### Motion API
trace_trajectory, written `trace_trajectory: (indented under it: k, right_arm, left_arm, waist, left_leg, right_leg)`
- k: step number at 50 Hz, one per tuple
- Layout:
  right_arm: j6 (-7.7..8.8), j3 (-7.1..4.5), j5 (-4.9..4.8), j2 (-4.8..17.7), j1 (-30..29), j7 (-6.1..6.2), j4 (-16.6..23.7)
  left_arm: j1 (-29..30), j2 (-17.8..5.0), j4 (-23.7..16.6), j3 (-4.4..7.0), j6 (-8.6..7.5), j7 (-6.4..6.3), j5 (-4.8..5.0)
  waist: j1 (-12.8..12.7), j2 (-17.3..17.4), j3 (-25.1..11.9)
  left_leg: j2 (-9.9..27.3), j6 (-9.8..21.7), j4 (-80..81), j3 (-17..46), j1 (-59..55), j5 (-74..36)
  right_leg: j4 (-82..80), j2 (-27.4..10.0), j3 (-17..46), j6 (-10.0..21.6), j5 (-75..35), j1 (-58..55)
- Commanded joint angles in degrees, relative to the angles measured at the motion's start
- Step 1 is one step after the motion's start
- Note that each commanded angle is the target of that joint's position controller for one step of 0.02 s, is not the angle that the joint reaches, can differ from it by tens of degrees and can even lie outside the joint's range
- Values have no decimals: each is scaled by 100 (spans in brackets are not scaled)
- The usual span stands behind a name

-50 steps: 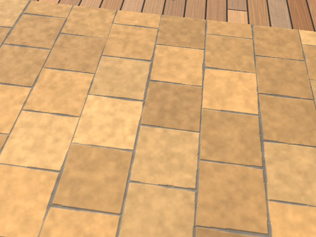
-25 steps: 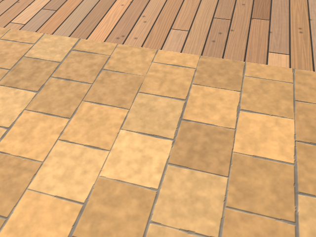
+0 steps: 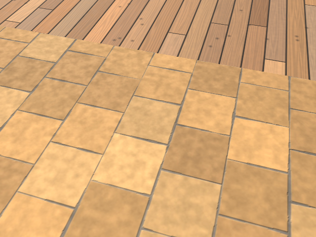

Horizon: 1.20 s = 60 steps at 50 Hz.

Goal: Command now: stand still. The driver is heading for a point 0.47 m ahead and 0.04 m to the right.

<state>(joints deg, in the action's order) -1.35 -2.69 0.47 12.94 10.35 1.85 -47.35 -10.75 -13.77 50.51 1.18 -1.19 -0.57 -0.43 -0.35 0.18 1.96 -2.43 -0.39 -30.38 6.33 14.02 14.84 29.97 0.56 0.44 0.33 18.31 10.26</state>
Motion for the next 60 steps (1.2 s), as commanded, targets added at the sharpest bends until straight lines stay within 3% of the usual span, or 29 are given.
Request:
trace_trajectory:
  k: [1, 14, 28, 60]
  right_arm:
    - [57, -159, -4, 649, -37, 39, 151]
    - [60, -136, -21, 628, -49, 84, -630]
    - [77, -53, -34, 590, 64, 109, -1245]
    - [92, 88, -56, 448, 449, 146, -1645]
  left_arm:
    - [-24, -622, -132, 128, -66, -24, 6]
    - [-207, -610, 420, 80, -66, -62, 14]
    - [-489, -530, 753, 17, -48, -81, 19]
    - [-1036, -318, 983, -32, -27, -85, 37]
  waist:
    - [6, -7, -242]
    - [0, -12, -80]
    - [4, -37, 15]
    - [4, -32, 106]
  left_leg:
    - [335, 173, 376, 304, -459, -1410]
    - [280, 86, 565, 170, -506, -1210]
    - [264, 38, 675, 69, -413, -1067]
    - [279, -13, 708, -33, -269, -1033]
  right_leg:
    - [-600, -297, 296, 90, -931, 298]
    - [-852, -262, 295, 141, -746, 275]
    - [-970, -231, 294, 187, -740, 237]
    - [-996, -189, 283, 232, -992, 177]
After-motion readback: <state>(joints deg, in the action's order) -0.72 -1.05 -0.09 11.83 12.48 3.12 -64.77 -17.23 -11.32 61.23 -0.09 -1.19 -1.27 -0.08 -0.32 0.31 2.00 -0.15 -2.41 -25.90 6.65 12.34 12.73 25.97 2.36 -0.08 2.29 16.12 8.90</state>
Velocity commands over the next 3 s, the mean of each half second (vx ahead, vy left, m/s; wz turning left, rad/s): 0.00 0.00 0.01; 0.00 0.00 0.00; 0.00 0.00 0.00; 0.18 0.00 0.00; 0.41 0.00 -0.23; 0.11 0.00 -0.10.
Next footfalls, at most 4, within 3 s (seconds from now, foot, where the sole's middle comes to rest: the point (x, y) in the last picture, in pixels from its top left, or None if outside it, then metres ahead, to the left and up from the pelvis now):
1.96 left None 0.12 0.13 -0.77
2.44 right None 0.48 -0.09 -0.77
2.86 left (136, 225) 0.56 0.13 -0.77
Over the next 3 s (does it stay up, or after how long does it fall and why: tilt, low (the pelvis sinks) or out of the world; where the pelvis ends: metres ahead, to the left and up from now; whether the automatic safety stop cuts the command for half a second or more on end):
stays up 0.47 0.01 0.00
